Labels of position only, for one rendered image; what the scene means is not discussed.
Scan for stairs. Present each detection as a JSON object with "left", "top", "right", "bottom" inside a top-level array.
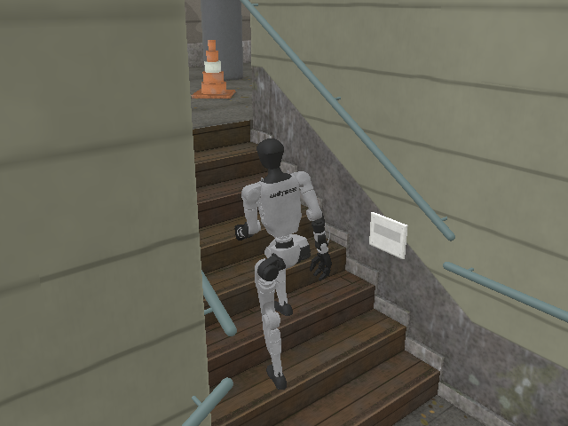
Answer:
[{"left": 193, "top": 120, "right": 440, "bottom": 426}]

